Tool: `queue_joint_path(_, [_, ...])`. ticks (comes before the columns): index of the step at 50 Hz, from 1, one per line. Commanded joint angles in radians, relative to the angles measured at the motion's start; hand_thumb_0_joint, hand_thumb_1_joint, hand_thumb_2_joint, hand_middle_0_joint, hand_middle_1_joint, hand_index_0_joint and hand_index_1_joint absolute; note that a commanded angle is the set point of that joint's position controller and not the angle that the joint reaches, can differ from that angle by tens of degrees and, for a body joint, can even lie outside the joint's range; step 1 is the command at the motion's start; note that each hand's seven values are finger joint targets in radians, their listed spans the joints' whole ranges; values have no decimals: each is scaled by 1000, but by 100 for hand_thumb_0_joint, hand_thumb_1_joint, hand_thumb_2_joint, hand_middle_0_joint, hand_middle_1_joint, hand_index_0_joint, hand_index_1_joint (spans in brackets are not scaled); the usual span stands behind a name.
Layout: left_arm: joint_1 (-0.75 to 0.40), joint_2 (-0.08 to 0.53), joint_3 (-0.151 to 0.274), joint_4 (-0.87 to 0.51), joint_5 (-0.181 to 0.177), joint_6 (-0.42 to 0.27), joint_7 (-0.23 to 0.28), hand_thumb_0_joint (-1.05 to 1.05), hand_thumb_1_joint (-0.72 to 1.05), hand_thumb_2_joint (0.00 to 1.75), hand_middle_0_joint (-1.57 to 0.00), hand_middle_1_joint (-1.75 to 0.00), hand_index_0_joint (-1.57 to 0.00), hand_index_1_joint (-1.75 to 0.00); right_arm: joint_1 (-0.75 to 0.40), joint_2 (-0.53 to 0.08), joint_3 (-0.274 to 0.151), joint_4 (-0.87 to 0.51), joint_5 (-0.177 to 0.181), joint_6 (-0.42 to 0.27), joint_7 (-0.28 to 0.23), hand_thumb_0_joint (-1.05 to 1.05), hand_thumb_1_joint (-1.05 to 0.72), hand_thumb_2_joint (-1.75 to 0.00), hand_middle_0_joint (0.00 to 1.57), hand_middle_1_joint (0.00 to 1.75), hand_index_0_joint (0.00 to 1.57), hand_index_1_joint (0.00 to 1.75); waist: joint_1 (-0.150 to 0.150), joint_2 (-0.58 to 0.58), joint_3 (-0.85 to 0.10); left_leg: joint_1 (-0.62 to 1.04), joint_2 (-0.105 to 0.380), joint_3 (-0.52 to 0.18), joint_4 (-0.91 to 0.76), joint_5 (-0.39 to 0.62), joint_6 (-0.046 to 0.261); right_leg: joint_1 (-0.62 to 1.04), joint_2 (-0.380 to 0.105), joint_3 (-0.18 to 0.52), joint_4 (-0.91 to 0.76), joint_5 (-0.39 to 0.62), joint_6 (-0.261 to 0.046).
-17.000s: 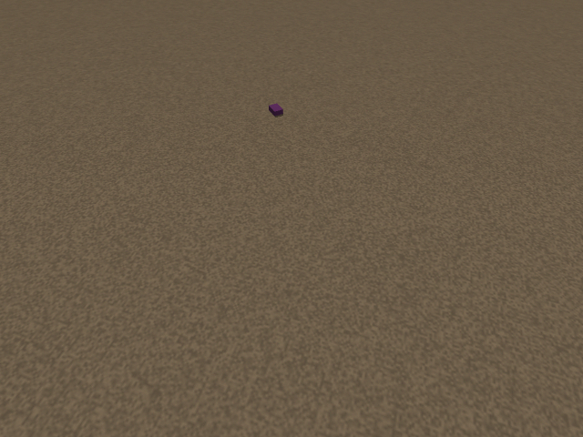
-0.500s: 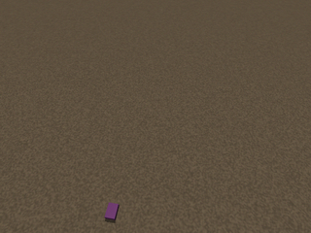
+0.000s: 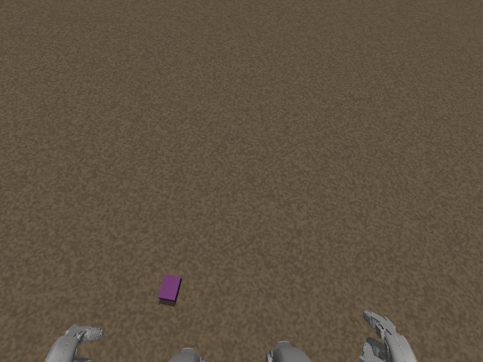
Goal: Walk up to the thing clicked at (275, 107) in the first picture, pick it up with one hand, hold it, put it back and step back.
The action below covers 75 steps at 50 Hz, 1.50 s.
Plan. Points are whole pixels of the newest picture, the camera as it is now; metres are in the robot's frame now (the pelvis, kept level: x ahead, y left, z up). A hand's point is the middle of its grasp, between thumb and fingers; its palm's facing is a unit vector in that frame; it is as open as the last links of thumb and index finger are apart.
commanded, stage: rise first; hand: left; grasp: from above
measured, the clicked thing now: (170, 288) +0.41 +0.22 -0.70
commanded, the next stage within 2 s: none
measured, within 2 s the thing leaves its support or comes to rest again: neither
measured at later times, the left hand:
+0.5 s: hand (111, 357) +0.17 +0.27 -0.29, palm faces -0.42 -0.67 -0.60, open 13.7 cm
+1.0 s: hand (131, 316) +0.28 +0.28 -0.47, palm faces -0.53 -0.25 -0.81, open 13.8 cm
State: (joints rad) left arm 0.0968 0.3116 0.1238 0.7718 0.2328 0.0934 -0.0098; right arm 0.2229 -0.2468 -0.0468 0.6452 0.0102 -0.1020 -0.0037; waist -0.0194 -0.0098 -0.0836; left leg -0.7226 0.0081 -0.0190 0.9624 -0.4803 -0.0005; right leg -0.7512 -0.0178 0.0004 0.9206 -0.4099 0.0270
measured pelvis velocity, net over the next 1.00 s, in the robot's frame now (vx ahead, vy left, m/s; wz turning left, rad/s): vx -0.10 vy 0.00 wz -0.04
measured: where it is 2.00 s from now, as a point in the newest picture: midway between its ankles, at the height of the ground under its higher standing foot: outside the picture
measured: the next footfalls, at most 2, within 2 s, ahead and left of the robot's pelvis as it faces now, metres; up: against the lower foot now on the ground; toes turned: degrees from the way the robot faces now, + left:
none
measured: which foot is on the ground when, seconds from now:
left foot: down 0.00-1.00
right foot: down 0.00-1.00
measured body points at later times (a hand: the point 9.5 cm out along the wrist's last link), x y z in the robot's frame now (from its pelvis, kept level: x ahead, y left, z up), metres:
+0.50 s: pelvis -0.03 +0.00 -0.15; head +0.12 +0.02 +0.28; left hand +0.19 +0.30 -0.25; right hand +0.18 -0.26 -0.24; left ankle -0.01 +0.12 -0.68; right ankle +0.02 -0.14 -0.68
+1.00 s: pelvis -0.10 +0.00 -0.33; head +0.11 +0.03 +0.07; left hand +0.30 +0.30 -0.42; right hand +0.00 -0.28 -0.45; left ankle -0.01 +0.12 -0.68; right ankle +0.02 -0.14 -0.68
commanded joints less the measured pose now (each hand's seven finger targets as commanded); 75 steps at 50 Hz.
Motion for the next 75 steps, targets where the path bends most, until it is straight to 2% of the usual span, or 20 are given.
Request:
queue_joint_path(1, [57, 198, 67, -259, 56, -35, 24, 0, -49, 92, -17, -100, -16, -100, -7, -152, -58, -150, -3, -61, -14, 0, -88, -90, 20, 30, 20, 30, 15, 105, -270, 51, -1, 4, -28, 337, -15, 30, 23, -33, 43, 197, -52])
queue_joint_path(3, [104, 175, 47, -320, 80, -22, 27, 0, -50, 94, -16, -100, -15, -100, -10, -151, -59, -166, -3, -62, -14, 0, -88, -90, 20, 30, 20, 30, 14, 113, -302, 43, 3, -10, 0, 368, -16, -7, 23, -36, 80, 204, -54])
queue_joint_path(9, [198, 157, 49, -461, 83, 30, 39, 0, -53, 95, -14, -99, -13, -100, -34, -149, -58, -207, 1, -75, -11, 0, -89, -90, 20, 30, 20, 30, 1, 93, -325, -70, 8, -32, 86, 301, -8, -107, 21, -38, 172, 158, -53])
queue_joint_path(11, [158, 175, 43, -506, 96, 38, 39, 0, -51, 94, -15, -98, -14, -98, -35, -152, -56, -216, 1, -79, -12, 0, -88, -90, 20, 30, 20, 30, -7, 102, -336, -101, 8, -34, 120, 287, -8, -149, 18, -36, 202, 145, -52])
queue_joint_path(14, [38, 199, 29, -427, 137, 19, 35, 0, -53, 94, -15, -98, -15, -99, -59, -162, -51, -208, -1, -96, -12, 0, -90, -91, 20, 30, 20, 30, -45, 84, -287, -233, 9, -47, 217, 220, -3, -296, 19, -40, 295, 90, -51])
queue_joint_path(17, [-17, 234, 49, -334, 199, -44, 32, 0, -49, 92, -16, -96, -16, -97, -67, -166, -49, -204, -4, -111, -2, 0, -88, -90, 20, 30, 20, 30, -32, 59, -323, -377, -13, -24, 329, 124, 3, -387, 13, -31, 386, 35, -50])
queue_joint_path(21, [-90, 219, -13, -329, 277, -147, 27, 0, -44, 90, -17, -97, -17, -96, -71, -181, -60, -201, -5, -131, 10, 0, -85, -89, 20, 30, 20, 30, -38, 95, -458, -450, -27, -20, 443, 80, 1, -498, 11, -18, 504, 21, -48])
queue_joint_path(24, [-157, 329, 49, -300, 334, -219, 48, 0, -42, 89, -17, -97, -19, -96, -79, -199, -66, -170, -4, -132, 17, 0, -86, -89, 20, 30, 20, 30, -15, 108, -535, -547, -34, -15, 545, 112, 1, -564, 9, -13, 608, 54, -52])
queue_joint_path(25, [-188, 382, 92, -289, 363, -233, 64, 0, -44, 91, -17, -97, -17, -96, -77, -203, -63, -165, -3, -128, 20, 0, -84, -89, 20, 30, 20, 30, 1, 122, -559, -564, -35, -12, 574, 134, 1, -581, 9, -11, 641, 69, -53])
queue_joint_path(29, [-284, 418, 107, -219, 458, -265, 111, 0, -46, 91, -12, -102, -14, -100, -58, -217, -73, -122, 1, -105, 30, 0, -84, -89, 20, 30, 20, 30, 1, 122, -630, -630, -39, -3, 674, 189, 4, -653, 6, -18, 730, 110, -56])
queue_joint_path(33, [-483, 438, 82, -121, 524, -292, 127, 0, -48, 95, -7, -105, -9, -103, -32, -219, -84, -83, -7, -90, 43, 0, -83, -89, 20, 30, 20, 30, -26, 63, -660, -789, -47, 16, 775, 71, 19, -699, 8, -18, 771, 35, -49])
queue_joint_path(35, [-560, 484, 91, -74, 550, -320, 119, 0, -48, 95, -7, -105, -9, -103, -17, -220, -86, -64, -13, -84, 49, 0, -82, -89, 20, 30, 20, 30, -25, 24, -684, -874, -50, 29, 831, 8, 32, -690, 7, -13, 786, -16, -41])
queue_joint_path(43, [-796, 609, 90, 77, 669, -455, 115, 0, -48, 100, -5, -102, -6, -100, 4, -240, -75, -18, -33, -55, 59, 0, -81, -88, 20, 30, 20, 30, -41, 63, -654, -1015, -52, 25, 926, -194, 37, -860, 16, -44, 877, -237, -40])
queue_joint_path(46, [-838, 639, 104, 119, 713, -498, 141, 0, -48, 99, -4, -99, -6, -98, 13, -249, -66, 0, -45, -38, 71, 0, -83, -89, 20, 30, 20, 30, -38, 115, -668, -990, -49, 1, 942, -186, 31, -930, 15, -68, 939, -214, -45])
queue_joint_path(47, [-886, 633, 85, 111, 734, -514, 153, 0, -48, 99, -4, -98, -6, -96, 26, -248, -62, 4, -50, -33, 75, 0, -83, -89, 20, 30, 20, 30, -49, 147, -673, -979, -49, -5, 947, -176, 27, -957, 15, -76, 961, -201, -49])
queue_joint_path(51, [-929, 656, 95, 213, 811, -545, 223, 0, -48, 99, -4, -96, -5, -94, 32, -255, -51, 29, -64, -5, 91, 0, -84, -89, 20, 30, 20, 30, -70, 166, -608, -1008, -52, -25, 973, -202, 28, -1062, 16, -101, 1010, -213, -52])
queue_joint_path(58, [-1071, 672, 58, 317, 944, -538, 328, 0, -47, 96, -3, -96, -6, -93, 48, -275, -43, 60, -93, 41, 112, 0, -86, -89, 20, 30, 20, 30, -108, 259, -624, -952, -55, -48, 1013, -129, 12, -1197, 5, -120, 1093, -161, -59])
queue_joint_path(62, [-1146, 663, 32, 371, 981, -523, 360, 0, -48, 96, -3, -95, -6, -92, 66, -286, -46, 77, -109, 56, 121, 0, -88, -90, 20, 30, 20, 30, -144, 285, -613, -945, -54, -62, 1028, -116, 7, -1242, -4, -125, 1117, -151, -55])
queue_joint_path(67, [-1179, 665, 15, 420, 1014, -510, 372, 0, -50, 98, -4, -94, -5, -93, 71, -281, -37, 86, -126, 65, 128, 0, -89, -90, 20, 30, 20, 30, -158, 278, -614, -971, -59, -52, 1058, -111, 14, -1229, -7, -123, 1127, -145, -52])
queue_joint_path(75, [-1185, 709, 37, 462, 1053, -519, 382, 0, -51, 97, -4, -94, -6, -93, 85, -281, -27, 91, -142, 85, 138, 0, -90, -90, 20, 30, 20, 30, -166, 263, -636, -992, -66, -37, 1116, -10, 20, -1197, 1, -120, 1153, -71, -55])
